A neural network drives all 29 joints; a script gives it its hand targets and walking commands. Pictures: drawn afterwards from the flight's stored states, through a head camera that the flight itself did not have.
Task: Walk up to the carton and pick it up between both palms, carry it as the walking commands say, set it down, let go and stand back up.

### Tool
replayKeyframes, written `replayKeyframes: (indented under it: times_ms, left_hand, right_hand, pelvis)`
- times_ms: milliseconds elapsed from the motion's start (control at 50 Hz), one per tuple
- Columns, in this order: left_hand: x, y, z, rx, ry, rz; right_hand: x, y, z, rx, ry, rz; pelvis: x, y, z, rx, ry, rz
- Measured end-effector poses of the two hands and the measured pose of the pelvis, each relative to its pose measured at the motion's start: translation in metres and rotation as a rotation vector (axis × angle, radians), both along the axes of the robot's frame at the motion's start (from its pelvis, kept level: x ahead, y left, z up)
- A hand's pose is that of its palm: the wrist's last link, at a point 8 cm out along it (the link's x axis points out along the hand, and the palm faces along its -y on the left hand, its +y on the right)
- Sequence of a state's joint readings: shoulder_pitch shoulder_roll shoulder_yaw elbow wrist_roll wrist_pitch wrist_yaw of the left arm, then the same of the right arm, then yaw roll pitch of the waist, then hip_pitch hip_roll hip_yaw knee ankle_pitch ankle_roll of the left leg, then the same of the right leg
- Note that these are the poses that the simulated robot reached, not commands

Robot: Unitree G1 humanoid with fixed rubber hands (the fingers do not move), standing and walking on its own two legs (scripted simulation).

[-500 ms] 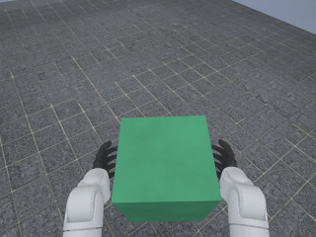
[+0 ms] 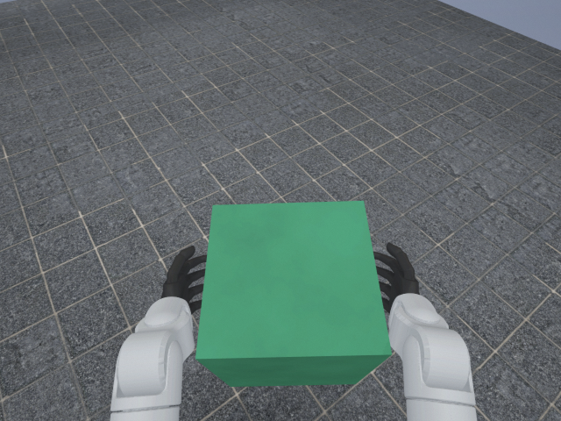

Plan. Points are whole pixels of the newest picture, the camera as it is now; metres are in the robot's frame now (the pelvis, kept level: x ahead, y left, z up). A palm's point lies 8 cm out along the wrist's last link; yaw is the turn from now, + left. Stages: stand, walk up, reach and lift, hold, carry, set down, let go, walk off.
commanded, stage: carry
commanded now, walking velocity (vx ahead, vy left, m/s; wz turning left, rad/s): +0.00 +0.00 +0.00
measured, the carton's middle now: (290, 302) +0.30 +0.00 -0.02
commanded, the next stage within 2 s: none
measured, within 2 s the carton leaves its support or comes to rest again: neither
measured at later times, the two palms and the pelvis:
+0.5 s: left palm (195, 195) +0.45 +0.15 +0.05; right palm (377, 198) +0.45 -0.15 +0.05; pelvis +0.18 +0.01 +0.00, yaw +0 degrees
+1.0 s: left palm (210, 127) +0.62 +0.15 +0.06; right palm (362, 136) +0.62 -0.15 +0.05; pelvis +0.34 +0.01 +0.00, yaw +0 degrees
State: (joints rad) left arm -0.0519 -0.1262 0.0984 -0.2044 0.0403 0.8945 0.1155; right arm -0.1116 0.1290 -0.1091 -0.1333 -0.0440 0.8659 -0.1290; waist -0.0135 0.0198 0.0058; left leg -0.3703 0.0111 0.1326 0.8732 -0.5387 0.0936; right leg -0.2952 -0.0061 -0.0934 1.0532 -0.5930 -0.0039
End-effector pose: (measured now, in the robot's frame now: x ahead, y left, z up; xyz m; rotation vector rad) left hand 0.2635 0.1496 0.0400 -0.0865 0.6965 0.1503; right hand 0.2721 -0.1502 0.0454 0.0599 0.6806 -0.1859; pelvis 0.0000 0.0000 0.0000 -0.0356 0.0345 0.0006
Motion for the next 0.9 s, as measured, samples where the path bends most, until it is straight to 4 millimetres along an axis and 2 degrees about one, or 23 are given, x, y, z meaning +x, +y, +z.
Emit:
replayKeyframes:
  times_ms: [80, 140, 200, 260, 360, 440, 520, 640, 720, 800, 840, 900]
  left_hand:
    - [0.036, 0.001, 0.02, 0.027, -0.058, -0.011]
    - [0.058, -0.001, 0.028, 0.044, -0.084, -0.014]
    - [0.078, -0.003, 0.025, 0.057, -0.062, -0.004]
    - [0.097, -0.005, 0.01, 0.032, 0.002, 0.014]
    - [0.128, -0.004, -0.005, 0.0, 0.036, 0.007]
    - [0.159, 0.001, 0.0, -0.006, 0.013, -0.002]
    - [0.19, 0.005, 0.016, 0.03, -0.018, -0.015]
    - [0.227, 0.002, 0.027, 0.07, -0.041, -0.009]
    - [0.25, 0.001, 0.008, 0.016, 0.004, 0.02]
    - [0.275, 0.003, -0.011, -0.008, 0.027, 0.012]
    - [0.291, 0.006, -0.013, -0.012, 0.017, 0.008]
    - [0.314, 0.007, -0.002, 0.003, 0.009, -0.002]
  right_hand:
    - [0.03, 0.001, 0.01, 0.024, -0.059, -0.01]
    - [0.052, -0.001, 0.013, 0.043, -0.086, -0.014]
    - [0.077, -0.003, 0.008, 0.059, -0.063, -0.004]
    - [0.099, -0.005, -0.002, 0.028, 0.004, 0.017]
    - [0.131, -0.004, -0.006, -0.005, 0.037, 0.012]
    - [0.159, 0.001, 0.003, -0.013, 0.013, 0.004]
    - [0.184, 0.005, 0.007, 0.017, -0.016, -0.006]
    - [0.226, 0.002, 0.009, 0.06, -0.041, -0.001]
    - [0.255, 0.001, 0.003, 0.002, 0.005, 0.031]
    - [0.28, 0.003, -0.008, -0.023, 0.028, 0.027]
    - [0.295, 0.006, -0.008, -0.029, 0.019, 0.025]
    - [0.314, 0.008, -0.002, -0.016, 0.011, 0.015]
  pelvis:
    - [0.026, 0.004, 0.001, -0.012, 0.016, -0.008]
    - [0.049, 0.003, -0.003, -0.004, 0.0, -0.006]
    - [0.077, -0.001, -0.005, 0.011, -0.007, 0.003]
    - [0.101, -0.007, -0.003, 0.045, -0.021, 0.026]
    - [0.133, -0.005, -0.001, 0.036, -0.018, 0.024]
    - [0.158, 0.001, 0.002, 0.022, 0.002, 0.014]
    - [0.182, 0.007, 0.004, -0.003, 0.019, -0.001]
    - [0.224, 0.004, 0.001, 0.012, 0.019, 0.005]
    - [0.253, -0.004, 0.001, 0.061, 0.009, 0.031]
    - [0.281, 0.0, -0.005, 0.045, -0.008, 0.026]
    - [0.295, 0.003, -0.007, 0.038, -0.006, 0.018]
    - [0.314, 0.007, -0.001, 0.023, 0.003, 0.005]
